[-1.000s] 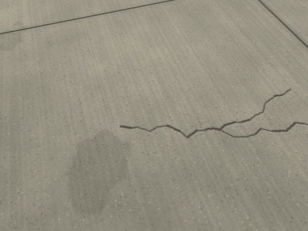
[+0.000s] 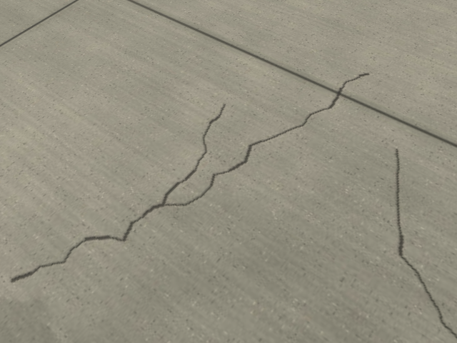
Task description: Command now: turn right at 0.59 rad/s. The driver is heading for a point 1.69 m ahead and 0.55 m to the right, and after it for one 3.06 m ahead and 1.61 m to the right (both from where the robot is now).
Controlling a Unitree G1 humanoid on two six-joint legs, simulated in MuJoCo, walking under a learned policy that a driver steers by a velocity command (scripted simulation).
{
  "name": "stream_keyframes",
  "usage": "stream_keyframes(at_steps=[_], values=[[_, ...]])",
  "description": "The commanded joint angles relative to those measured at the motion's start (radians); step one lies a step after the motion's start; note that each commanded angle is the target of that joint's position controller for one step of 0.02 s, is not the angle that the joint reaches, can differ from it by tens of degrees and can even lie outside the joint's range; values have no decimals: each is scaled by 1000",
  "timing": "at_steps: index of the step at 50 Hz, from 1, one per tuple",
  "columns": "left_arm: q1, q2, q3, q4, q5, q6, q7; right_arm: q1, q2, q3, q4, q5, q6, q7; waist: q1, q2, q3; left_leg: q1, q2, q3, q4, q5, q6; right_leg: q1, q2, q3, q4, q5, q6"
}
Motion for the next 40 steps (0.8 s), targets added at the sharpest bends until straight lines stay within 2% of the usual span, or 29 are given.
stream_keyframes(at_steps=[1, 4, 6, 7, 8, 9, 10, 11, 12, 13, 16, 18, 20, 22, 25, 27, 28, 29, 30, 31, 32, 33, 34, 35, 37, 40], values=[[-22, 179, 54, -73, 0, -6, 0, -32, -79, -16, -75, 6, -24, 11, 10, -171, -129, 28, -19, -6, -100, -21, 7, 132, -239, 307, -103, 210, -184], [-36, 177, 54, -74, -10, -1, -6, -12, -86, -20, -78, 11, -38, 23, 4, -181, -133, 92, -31, -9, -227, -22, 27, 154, -226, 378, -77, 257, -174], [-68, 168, 51, -79, -24, 5, -2, 47, -87, -25, -61, 10, -47, 29, -41, -169, -140, 228, -27, 12, -445, 132, 53, 120, -180, 373, -32, 239, -127], [-50, 141, 44, -80, -24, 6, 2, 78, -124, -37, -54, 0, -47, 26, -39, -121, -158, 349, 63, -40, -493, 228, 86, 40, -134, 335, 28, 103, -78], [-5, 83, 29, -84, -15, 4, -1, 58, -201, -49, -70, -19, -37, 17, 9, 128, -160, 451, 277, -251, -522, 390, 187, -127, -8, 165, 242, -217, -12], [-10, 148, 50, -101, -13, -6, 0, 62, -209, -51, -66, -51, -38, 23, 6, 292, -121, 379, 430, -448, -554, 539, 355, -259, 69, 39, 457, -476, 45], [25, 218, 74, -73, -3, -9, -2, 14, -154, -34, -93, -41, -43, 20, 18, 184, -107, 355, 433, -387, -546, 538, 377, -266, 2, 48, 634, -424, 80], [41, 223, 83, -44, -10, -4, -4, -31, -109, -22, -102, -30, -41, 14, 34, 132, -91, 341, 359, -276, -529, 492, 327, -266, -9, 33, 695, -354, 98], [58, 193, 79, -22, -12, 8, 0, -57, -95, -17, -111, -17, -36, 8, 39, 108, -78, 350, 296, -196, -519, 434, 283, -281, -14, 18, 737, -298, 115], [57, 171, 73, -19, -13, 17, 0, -57, -87, -12, -112, -6, -34, 4, 24, 111, -64, 361, 284, -156, -515, 460, 281, -310, -17, 10, 780, -255, 131], [-2, 118, 53, -48, -26, 19, -7, 0, -99, -10, -101, -19, -18, -11, -17, 141, -66, 413, 253, -55, -526, 491, 295, -323, -39, -64, 705, -199, 158], [-42, 104, 44, -68, -21, 17, -9, 39, -121, -18, -92, -21, -10, -16, -47, 156, -83, 477, 280, -48, -526, 498, 310, -324, -68, -80, 606, -205, 169], [-52, 90, 34, -79, -13, 16, -17, 38, -147, -27, -92, -17, -4, -13, -55, 163, -97, 478, 299, -20, -525, 493, 313, -264, -97, -106, 502, -218, 166], [-50, 85, 27, -85, -11, 16, -25, 20, -172, -35, -95, -11, -1, -5, -53, 173, -99, 431, 310, 15, -528, 497, 312, -172, -110, -143, 404, -221, 151], [-27, 102, 33, -86, -14, 22, -35, 19, -189, -41, -89, 5, -2, 9, -44, 183, -100, 410, 332, 37, -504, 503, 301, -85, -103, -183, 274, -199, 119], [12, 100, 39, -79, -15, 27, -44, 4, -195, -44, -84, 26, -5, 13, -10, 172, -100, 393, 334, 62, -449, 482, 263, -3, -92, -204, 115, -105, 77], [54, 102, 45, -62, -13, 27, -45, 4, -181, -41, -78, 36, -7, 13, 14, 153, -107, 356, 314, 95, -390, 438, 222, 84, -69, -219, -3, -13, 46], [95, 139, 60, -50, -9, 25, -37, 65, -139, -30, -54, 29, -11, 17, 17, 56, -118, 261, 267, 160, -269, 318, 148, 217, -75, -159, -89, 127, 9], [129, 266, 90, -68, -8, 18, -20, 76, -70, -7, -82, -25, -12, 22, -4, -262, -129, -19, 145, 254, 48, -137, 40, 396, -332, 193, -104, 522, -90], [94, 292, 84, -97, 25, -7, -26, -13, -84, -8, -129, -32, -14, 11, 28, -308, -143, -179, 33, 127, 268, -348, 1, 322, -484, 385, -106, 630, -298], [99, 245, 73, -89, 38, -28, -35, -61, -127, -20, -134, -12, -12, 2, 65, -201, -155, -184, 50, 45, 358, -307, 10, 290, -442, 334, -139, 498, -308], [60, 216, 61, -73, 28, -39, -33, -62, -138, -26, -129, 1, -10, -2, 33, -169, -113, -188, 68, 25, 358, -216, 26, 261, -378, 256, -141, 402, -248], [13, 188, 54, -73, 8, -38, -26, -40, -138, -30, -109, -4, -8, -9, 10, -125, -100, -187, 78, 16, 324, -139, 27, 251, -326, 209, -137, 328, -195], [-21, 169, 43, -78, -6, -34, -20, -24, -145, -33, -103, -11, -4, -12, -6, -141, -92, -167, 73, 17, 309, -84, 20, 227, -302, 185, -135, 346, -176], [-29, 164, 35, -80, 1, -28, -9, 4, -128, -30, -92, -9, -7, -5, -22, -148, -121, -114, 45, 24, 309, -14, 5, 210, -273, 167, -134, 387, -176], [-21, 158, 32, -74, 5, -27, -1, 6, -105, -19, -81, -1, -7, -2, -11, -140, -134, -97, 35, 28, 178, 21, -9, 240, -263, 163, -130, 357, -175]])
